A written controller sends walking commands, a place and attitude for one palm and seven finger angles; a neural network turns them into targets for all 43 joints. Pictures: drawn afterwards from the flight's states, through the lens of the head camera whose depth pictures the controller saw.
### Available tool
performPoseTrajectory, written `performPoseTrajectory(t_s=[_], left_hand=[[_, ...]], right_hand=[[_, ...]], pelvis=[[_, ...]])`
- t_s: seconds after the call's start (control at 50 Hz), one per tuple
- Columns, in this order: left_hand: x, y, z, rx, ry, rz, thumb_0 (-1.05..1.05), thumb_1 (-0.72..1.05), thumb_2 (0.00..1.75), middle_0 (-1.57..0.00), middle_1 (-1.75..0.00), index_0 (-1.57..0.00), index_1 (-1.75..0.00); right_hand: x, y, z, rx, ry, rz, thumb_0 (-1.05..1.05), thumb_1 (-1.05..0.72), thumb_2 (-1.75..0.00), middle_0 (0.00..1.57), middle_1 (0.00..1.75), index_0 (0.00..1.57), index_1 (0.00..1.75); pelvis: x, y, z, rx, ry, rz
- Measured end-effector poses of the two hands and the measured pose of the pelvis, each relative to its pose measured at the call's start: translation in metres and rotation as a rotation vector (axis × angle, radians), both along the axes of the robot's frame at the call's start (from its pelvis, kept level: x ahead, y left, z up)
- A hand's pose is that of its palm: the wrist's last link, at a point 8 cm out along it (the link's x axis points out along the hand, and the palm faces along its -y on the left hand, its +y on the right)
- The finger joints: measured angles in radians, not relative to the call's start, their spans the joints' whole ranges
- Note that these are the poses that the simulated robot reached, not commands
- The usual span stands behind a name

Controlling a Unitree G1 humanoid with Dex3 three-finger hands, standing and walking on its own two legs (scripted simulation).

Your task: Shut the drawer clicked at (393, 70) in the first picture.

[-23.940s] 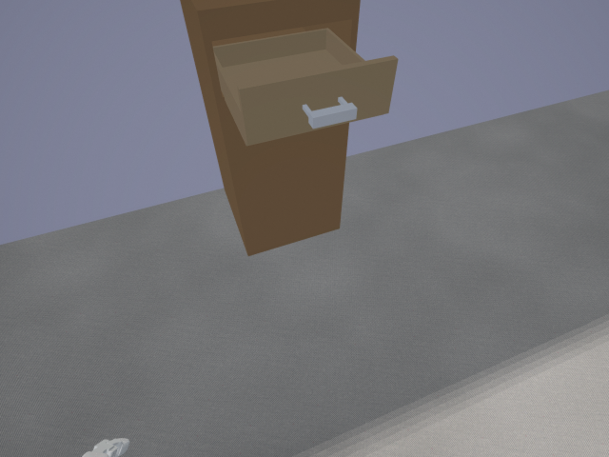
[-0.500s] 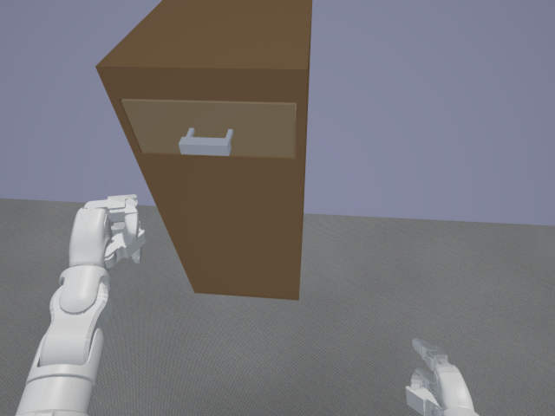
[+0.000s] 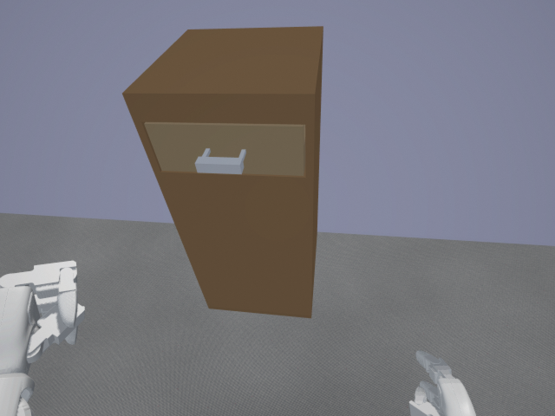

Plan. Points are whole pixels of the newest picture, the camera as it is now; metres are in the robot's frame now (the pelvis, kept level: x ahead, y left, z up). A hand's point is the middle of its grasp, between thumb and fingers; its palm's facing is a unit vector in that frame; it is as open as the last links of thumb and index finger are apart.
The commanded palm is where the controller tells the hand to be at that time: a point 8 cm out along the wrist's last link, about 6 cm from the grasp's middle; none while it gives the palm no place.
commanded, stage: draw the hand back to the body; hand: left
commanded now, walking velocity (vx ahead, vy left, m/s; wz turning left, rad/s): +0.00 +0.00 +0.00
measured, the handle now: (222, 159) +0.65 +0.22 +0.02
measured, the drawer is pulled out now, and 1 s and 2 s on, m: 0.00 0.00 0.00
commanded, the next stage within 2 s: step back with the hand held close in 0.14 s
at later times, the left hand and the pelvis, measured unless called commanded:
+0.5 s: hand (82, 302) +0.19 +0.25 +0.15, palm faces +0.30 -0.82 -0.50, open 3.2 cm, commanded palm +0.13 +0.29 +0.17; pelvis +0.00 +0.01 +0.00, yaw +0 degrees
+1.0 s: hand (4, 376) +0.11 +0.28 +0.15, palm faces +0.34 -0.80 -0.50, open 3.2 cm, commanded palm +0.05 +0.32 +0.17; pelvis -0.08 +0.04 -0.01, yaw +1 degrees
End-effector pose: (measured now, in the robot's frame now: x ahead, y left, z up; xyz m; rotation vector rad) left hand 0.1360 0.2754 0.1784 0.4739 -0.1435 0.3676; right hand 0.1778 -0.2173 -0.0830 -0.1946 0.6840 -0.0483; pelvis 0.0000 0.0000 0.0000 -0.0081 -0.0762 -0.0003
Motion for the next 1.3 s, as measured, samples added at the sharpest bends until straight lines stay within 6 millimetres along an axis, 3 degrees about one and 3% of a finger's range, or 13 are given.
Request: performPoseTrajectory(t_s=[0.1, 0.22, 0.34, 0.46, 0.58, 0.98, 1.2, 1.3], left_hand=[[-0.01, 0.003, -0.003, -0.003, 0.003, 0.034, 0.01, 0.89, 0.89, -1.41, -1.6, -1.41, -1.6], [-0.001, 0.004, -0.012, -0.044, 0.006, 0.049, 0.01, 0.89, 0.89, -1.41, -1.6, -1.41, -1.6], [0.009, 0.002, -0.003, 0.001, -0.02, -0.001, 0.01, 0.89, 0.89, -1.41, -1.6, -1.41, -1.6], [0.017, 0.007, -0.002, 0.06, 0.027, -0.05, 0.01, 0.89, 0.89, -1.41, -1.6, -1.41, -1.6], [0.012, 0.015, -0.002, 0.094, 0.084, -0.084, 0.01, 0.88, 0.89, -1.41, -1.6, -1.4, -1.6], [-0.063, 0.043, -0.006, 0.104, -0.022, -0.06, 0.01, 0.88, 0.89, -1.41, -1.6, -1.41, -1.6], [-0.117, 0.042, 0.003, 0.187, -0.075, -0.02, 0.01, 0.88, 0.89, -1.41, -1.6, -1.41, -1.6], [-0.137, 0.046, -0.005, 0.106, -0.107, 0.019, 0.01, 0.88, 0.89, -1.41, -1.6, -1.41, -1.6]], right_hand=[[0.007, 0.001, 0.002, -0.009, -0.019, 0.013, 0.02, -0.91, -0.9, 0.2, 0.3, 0.2, 0.3], [0.011, 0.005, 0.004, -0.016, -0.029, 0.023, 0.01, -0.91, -0.9, 0.2, 0.3, 0.2, 0.3], [0.01, 0.005, 0.007, -0.009, -0.024, 0.008, 0.01, -0.91, -0.9, 0.2, 0.3, 0.2, 0.3], [0.001, -0.003, 0.003, -0.024, 0.035, -0.05, 0.01, -0.91, -0.9, 0.2, 0.3, 0.21, 0.3], [-0.018, -0.006, -0.004, -0.031, 0.094, -0.108, 0.01, -0.91, -0.9, 0.2, 0.3, 0.2, 0.3], [-0.081, 0.022, 0.001, -0.065, 0.046, -0.086, 0.01, -0.91, -0.9, 0.2, 0.3, 0.21, 0.3], [-0.105, 0.025, -0.01, -0.065, 0.037, -0.013, 0.01, -0.91, -0.9, 0.2, 0.3, 0.21, 0.3], [-0.121, 0.026, -0.008, -0.077, 0.077, -0.014, 0.01, -0.91, -0.9, 0.2, 0.3, 0.21, 0.3]], pelvis=[[-0.002, 0.0, 0.0, -0.002, -0.007, 0.011], [-0.002, -0.001, 0.0, 0.002, -0.007, 0.012], [0.002, 0.0, -0.001, -0.004, 0.017, 0.011], [-0.002, 0.009, -0.001, -0.006, 0.067, 0.006], [-0.011, 0.018, -0.001, -0.003, 0.093, -0.003], [-0.075, 0.038, -0.01, -0.038, 0.079, 0.013], [-0.112, 0.031, -0.019, -0.03, 0.062, 0.084], [-0.125, 0.034, -0.017, -0.005, 0.076, 0.073]])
